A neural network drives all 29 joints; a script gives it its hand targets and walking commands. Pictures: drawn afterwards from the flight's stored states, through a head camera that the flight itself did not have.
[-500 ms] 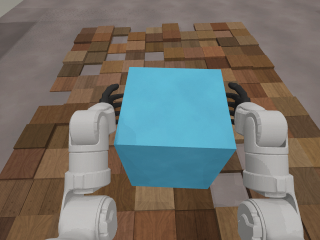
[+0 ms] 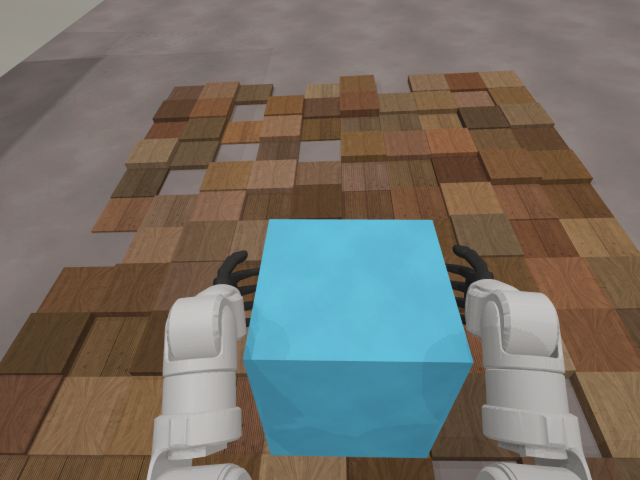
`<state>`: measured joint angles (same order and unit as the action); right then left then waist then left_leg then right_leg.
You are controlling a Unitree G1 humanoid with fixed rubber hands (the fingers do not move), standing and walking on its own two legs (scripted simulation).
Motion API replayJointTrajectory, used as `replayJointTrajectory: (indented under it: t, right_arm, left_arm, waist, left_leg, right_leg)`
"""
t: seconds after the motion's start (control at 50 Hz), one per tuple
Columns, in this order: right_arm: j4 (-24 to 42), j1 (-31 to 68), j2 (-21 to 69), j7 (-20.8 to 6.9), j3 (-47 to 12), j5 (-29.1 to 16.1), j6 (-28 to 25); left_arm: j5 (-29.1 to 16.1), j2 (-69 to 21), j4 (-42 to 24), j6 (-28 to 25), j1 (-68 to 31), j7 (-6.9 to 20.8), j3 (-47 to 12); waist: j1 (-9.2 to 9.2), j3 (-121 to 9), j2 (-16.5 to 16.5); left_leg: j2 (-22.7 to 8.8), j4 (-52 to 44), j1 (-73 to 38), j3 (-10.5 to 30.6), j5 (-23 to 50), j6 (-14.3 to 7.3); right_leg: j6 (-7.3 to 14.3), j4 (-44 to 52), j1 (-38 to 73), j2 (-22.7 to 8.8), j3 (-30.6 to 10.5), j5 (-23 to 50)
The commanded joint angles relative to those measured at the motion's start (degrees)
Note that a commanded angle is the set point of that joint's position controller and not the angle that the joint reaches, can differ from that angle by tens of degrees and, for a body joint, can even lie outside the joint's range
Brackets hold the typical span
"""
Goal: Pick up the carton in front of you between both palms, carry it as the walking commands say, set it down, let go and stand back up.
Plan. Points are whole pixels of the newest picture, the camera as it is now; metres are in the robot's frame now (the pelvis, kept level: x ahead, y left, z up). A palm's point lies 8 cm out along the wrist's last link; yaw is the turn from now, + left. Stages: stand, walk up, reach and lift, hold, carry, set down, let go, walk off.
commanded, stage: carry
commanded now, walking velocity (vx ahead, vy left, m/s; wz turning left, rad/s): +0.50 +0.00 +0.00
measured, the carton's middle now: (349, 340) +0.31 +0.00 +0.01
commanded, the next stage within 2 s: none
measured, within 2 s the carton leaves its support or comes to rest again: neither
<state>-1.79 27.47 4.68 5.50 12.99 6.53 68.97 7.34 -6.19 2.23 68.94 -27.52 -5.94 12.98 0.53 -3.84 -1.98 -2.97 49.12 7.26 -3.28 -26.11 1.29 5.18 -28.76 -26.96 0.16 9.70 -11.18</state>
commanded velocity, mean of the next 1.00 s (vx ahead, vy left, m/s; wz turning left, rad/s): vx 0.50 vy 0.00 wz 0.00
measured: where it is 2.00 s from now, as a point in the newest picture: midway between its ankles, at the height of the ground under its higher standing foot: (375, 230)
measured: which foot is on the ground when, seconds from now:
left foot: up 0.00-0.36, down 0.38-0.76, up 0.78-1.00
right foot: down 0.00-0.44, up 0.46-0.68, down 0.70-1.00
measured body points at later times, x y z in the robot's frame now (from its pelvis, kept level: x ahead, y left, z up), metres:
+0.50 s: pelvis +0.31 -0.01 +0.02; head +0.28 -0.01 +0.46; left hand +0.62 +0.13 +0.12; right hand +0.59 -0.18 +0.12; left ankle +0.37 +0.09 -0.70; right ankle +0.16 -0.08 -0.64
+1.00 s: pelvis +0.59 -0.07 +0.01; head +0.64 -0.09 +0.46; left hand +1.00 +0.08 +0.19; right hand +1.02 -0.22 +0.19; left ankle +0.66 +0.02 -0.69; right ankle +0.50 -0.14 -0.73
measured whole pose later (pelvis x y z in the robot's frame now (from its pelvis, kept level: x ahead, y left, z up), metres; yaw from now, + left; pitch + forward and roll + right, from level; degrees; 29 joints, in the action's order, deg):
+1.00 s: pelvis +0.59 -0.07 +0.01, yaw -3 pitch +8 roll +2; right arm -17.7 63.2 -4.6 9.7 18.8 2.7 78.2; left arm 0.3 4.0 14.7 77.4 -58.5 -9.5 17.1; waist 5.2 -0.9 0.0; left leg 1.7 45.2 36.3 -6.5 -24.0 -1.4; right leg 2.2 -25.1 -12.6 0.1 2.4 -34.7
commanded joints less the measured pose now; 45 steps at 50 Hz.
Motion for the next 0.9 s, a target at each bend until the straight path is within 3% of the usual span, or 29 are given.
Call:
replayJointTrajectory:
  t: [0.0, 0.02, 0.04, 0.06, 0.08, 0.14, 0.18, 0.22, 0.3, 0.36, 0.38, 0.4, 0.42, 0.44, 0.46, 0.48, 0.52, 0.56, 0.6, 0.66, 0.7, 0.72, 0.74, 0.76, 0.78, 0.8, 0.82, 0.84, 0.88]
  right_arm:
    - [10.41, 30.06, 66.07, -14.05, -41.59, -23.41, -0.74]
    - [12.61, 26.72, 66.15, -14.00, -42.85, -23.29, -1.60]
    - [14.55, 23.20, 66.31, -13.95, -44.32, -23.07, -2.37]
    - [15.87, 19.57, 66.10, -13.86, -45.75, -22.55, -3.14]
    - [16.54, 15.20, 65.43, -13.77, -46.87, -21.70, -3.97]
    - [16.96, 5.32, 64.80, -13.54, -48.93, -20.12, -5.55]
    - [17.20, 1.40, 63.94, -13.63, -49.45, -19.38, -6.40]
    - [17.71, 0.33, 62.75, -13.74, -49.79, -19.00, -6.79]
    - [18.25, 2.55, 56.99, -13.93, -49.65, -19.85, -5.73]
    - [18.28, 8.00, 51.05, -13.67, -48.55, -21.11, -4.15]
    - [16.86, 9.57, 49.53, -13.41, -47.64, -21.38, -3.78]
    - [15.80, 11.24, 47.70, -13.08, -46.44, -21.24, -3.57]
    - [14.99, 10.72, 46.66, -12.58, -46.04, -21.41, -3.03]
    - [15.67, 13.19, 45.62, -12.15, -45.95, -22.26, -2.31]
    - [17.29, 16.81, 45.66, -11.75, -46.54, -23.49, -1.77]
    - [19.03, 22.50, 45.80, -11.55, -47.04, -24.76, -1.26]
    - [19.77, 31.65, 45.59, -11.48, -47.55, -27.99, 0.03]
    - [16.53, 37.50, 44.85, -11.59, -46.35, -30.53, 1.03]
    - [11.86, 42.90, 43.94, -11.44, -43.88, -32.01, 1.81]
    - [5.42, 50.53, 43.07, -10.32, -39.51, -32.86, 3.00]
    - [1.72, 56.23, 42.70, -9.16, -36.34, -32.22, 4.00]
    - [0.21, 59.70, 43.14, -8.63, -35.22, -32.18, 4.80]
    - [-1.77, 62.05, 42.94, -8.09, -33.98, -32.57, 5.55]
    - [-4.16, 62.72, 42.59, -7.56, -32.20, -32.56, 6.21]
    - [-6.25, 64.54, 43.35, -6.83, -30.36, -32.06, 6.93]
    - [-6.87, 67.06, 43.28, -6.15, -28.19, -30.86, 7.27]
    - [-7.04, 70.65, 45.34, -5.81, -26.84, -30.43, 7.64]
    - [-7.42, 72.56, 47.26, -5.57, -25.82, -29.84, 7.93]
    - [-9.21, 72.43, 49.12, -5.10, -23.19, -27.73, 8.44]
  left_arm:
    - [-24.43, -63.48, -11.27, -1.20, -27.85, 14.86, -40.27]
    - [-25.01, -64.55, -15.26, -1.89, -26.65, 14.85, -42.39]
    - [-25.24, -64.59, -18.77, -2.68, -25.33, 14.87, -44.09]
    - [-25.18, -64.07, -21.07, -3.28, -23.20, 15.01, -45.45]
    - [-24.97, -62.97, -22.22, -3.80, -19.53, 15.34, -46.83]
    - [-25.96, -61.93, -20.69, -4.58, -8.84, 17.11, -48.42]
    - [-26.38, -60.30, -21.09, -5.01, -5.69, 18.08, -49.30]
    - [-26.31, -58.17, -21.62, -5.37, -4.59, 18.60, -49.89]
    - [-24.96, -51.85, -21.61, -5.00, -5.24, 17.94, -49.73]
    - [-24.38, -45.72, -21.69, -3.83, -9.76, 16.32, -48.53]
    - [-24.69, -43.84, -22.29, -3.06, -12.72, 15.78, -48.34]
    - [-25.62, -42.66, -23.46, -2.27, -17.22, 15.26, -48.16]
    - [-25.88, -41.21, -23.00, -1.56, -19.72, 14.85, -47.70]
    - [-26.79, -42.40, -22.12, -1.21, -22.05, 14.60, -47.20]
    - [-27.14, -43.05, -20.72, -0.86, -22.89, 14.39, -46.09]
    - [-27.12, -43.54, -19.43, -0.43, -24.37, 14.03, -45.05]
    - [-26.04, -42.24, -16.55, 0.47, -27.91, 12.44, -42.20]
    - [-24.59, -39.72, -14.08, 1.57, -32.96, 10.77, -39.81]
    - [-23.84, -37.89, -10.74, 2.45, -38.13, 9.33, -37.47]
    - [-24.28, -35.96, -5.64, 3.79, -45.93, 8.06, -33.11]
    - [-25.14, -35.33, -2.33, 4.94, -51.50, 7.77, -30.32]
    - [-25.34, -35.15, -0.34, 5.36, -56.52, 7.54, -29.16]
    - [-25.34, -34.73, 3.11, 5.98, -56.76, 7.30, -27.51]
    - [-25.76, -34.01, 5.43, 6.63, -56.78, 7.02, -25.97]
    - [-26.24, -33.70, 5.80, 7.19, -58.99, 6.91, -24.32]
    - [-28.14, -36.15, 4.35, 7.48, -63.21, 7.20, -24.81]
    - [-30.19, -38.73, 1.32, 7.39, -71.02, 7.55, -25.53]
    - [-31.74, -41.60, -0.19, 7.43, -75.89, 7.91, -25.63]
    - [-33.63, -46.09, -0.70, 7.50, -80.49, 8.65, -25.00]
  waist:
    - [1.96, -28.29, 12.50]
    - [1.59, -26.54, 6.70]
    - [0.88, -25.77, 5.35]
    - [0.66, -25.20, 6.40]
    - [0.68, -25.61, 8.19]
    - [0.69, -23.09, 8.99]
    - [0.75, -19.69, 9.54]
    - [0.74, -17.00, 11.39]
    - [0.79, -10.28, 10.15]
    - [-0.24, -9.41, 9.07]
    - [-1.31, -12.70, 7.61]
    - [-3.16, -16.94, -2.20]
    - [-6.25, -18.99, -14.53]
    - [-5.54, -16.31, -12.32]
    - [-5.79, -15.83, -2.39]
    - [-5.16, -14.39, 1.43]
    - [-3.18, -15.39, -1.13]
    - [-3.37, -14.65, -7.05]
    - [-3.25, -15.74, -8.10]
    - [-2.55, -17.20, -5.28]
    - [-1.57, -17.33, -2.16]
    - [-0.69, -18.93, 5.42]
    - [1.84, -22.21, 10.57]
    - [3.91, -23.91, 18.30]
    - [5.19, -27.10, 18.93]
    - [5.88, -26.28, 12.52]
    - [6.18, -25.18, 11.48]
    - [5.86, -23.40, 8.73]
    - [5.39, -22.35, 8.17]
  left_leg:
    - [3.79, 25.35, 32.77, 2.30, -1.36, -0.23]
    - [1.58, 20.89, 31.66, 2.88, 1.13, -0.78]
    - [-0.09, 14.99, 29.18, 3.35, 3.36, -1.03]
    - [-0.16, 10.57, 27.20, 2.86, 4.47, -1.11]
    - [0.36, 7.67, 25.92, 1.45, 4.57, -1.03]
    - [0.36, -1.49, 26.32, -1.10, 3.79, -0.63]
    - [1.31, -8.55, 26.23, -3.40, 6.85, -0.60]
    - [1.60, -10.78, 26.29, -5.14, 12.38, -1.04]
    - [1.73, -14.77, 25.20, -7.72, 16.60, -1.39]
    - [4.64, -19.60, 11.90, -11.56, 16.89, -2.90]
    - [4.25, -20.07, 2.39, -8.23, 13.12, -4.61]
    - [-4.69, -21.09, -11.04, 9.31, 5.76, -11.00]
    - [-14.07, -30.81, -16.61, 29.66, 9.24, -18.17]
    - [-17.00, -32.55, -14.22, 35.41, 21.16, -20.94]
    - [-16.75, -31.21, -7.52, 34.75, 22.20, -20.61]
    - [-16.58, -29.24, -1.42, 30.41, 24.40, -18.61]
    - [-13.08, -30.90, 1.68, 20.40, 13.57, -13.48]
    - [-10.33, -31.80, 5.48, 13.73, 12.06, -12.84]
    - [-8.63, -29.74, 8.82, 8.74, 14.97, -12.39]
    - [-8.79, -24.50, 9.92, 6.12, 11.61, -10.79]
    - [-7.14, -18.47, 11.04, 4.42, 6.22, -9.39]
    - [-3.08, -8.69, 10.65, -0.31, 12.45, -7.29]
    - [-0.66, 4.22, 19.14, -2.23, 13.02, -5.05]
    - [1.68, 16.87, 32.13, -3.08, -4.20, -2.81]
    - [4.55, 26.67, 45.09, -2.42, -10.88, -1.24]
    - [3.13, 28.01, 48.96, -0.72, -10.17, -2.00]
    - [2.01, 28.95, 51.26, 1.15, -9.17, -2.80]
    - [1.39, 26.53, 51.62, 2.22, -7.35, -3.49]
    - [2.09, 16.10, 46.10, 0.73, -5.12, -3.27]
  right_leg:
    - [8.77, 7.95, 48.84, -20.02, -32.39, 22.63]
    - [6.65, 8.09, 43.70, -18.45, -29.25, 24.66]
    - [4.94, 9.80, 39.44, -17.48, -27.60, 22.06]
    - [3.44, 10.87, 37.87, -16.57, -25.06, 20.88]
    - [3.32, 11.73, 37.18, -16.30, -22.54, 20.28]
    - [5.13, 14.42, 34.39, -16.28, -19.65, 16.38]
    - [4.44, 14.87, 33.03, -15.22, -17.17, 17.52]
    - [3.03, 15.10, 32.37, -14.40, -15.13, 20.04]
    - [2.10, 14.73, 29.85, -12.58, -11.32, 20.67]
    - [0.61, 5.70, 23.29, -10.49, -5.93, 31.77]
    - [-1.07, -1.84, 18.52, -7.59, -2.63, 33.59]
    - [-4.62, -17.55, 4.64, -4.59, -2.57, 29.60]
    - [-6.13, -37.64, -8.33, 2.70, -1.80, 6.32]
    - [-4.59, -46.03, -14.65, 3.09, -8.95, -15.72]
    - [-2.72, -45.80, -12.84, -0.37, -13.86, -17.65]
    - [-1.96, -41.84, -11.22, -2.81, -14.56, -16.77]
    - [-1.87, -30.04, -8.92, -4.07, -12.54, -12.87]
    - [-2.74, -19.59, -5.29, -2.43, -8.29, -10.09]
    - [-2.76, -12.05, 0.54, -1.77, -6.43, -2.24]
    - [-2.83, -3.08, 6.22, -0.65, -5.47, 8.28]
    - [-2.81, 2.33, 12.08, 0.91, -2.18, 6.46]
    - [-2.21, 3.97, 18.43, 0.07, -2.80, 6.68]
    - [0.96, 3.67, 31.23, -5.80, -10.75, 9.39]
    - [4.10, 1.15, 41.27, -15.66, -23.69, 17.74]
    - [9.19, 2.90, 52.16, -19.73, -34.54, 14.32]
    - [10.12, 4.53, 50.88, -19.62, -38.28, 5.35]
    - [10.78, 2.88, 49.96, -19.63, -37.92, 6.64]
    - [9.51, 2.70, 47.68, -17.87, -34.48, 5.83]
    - [6.53, 5.68, 42.72, -14.69, -27.45, 2.26]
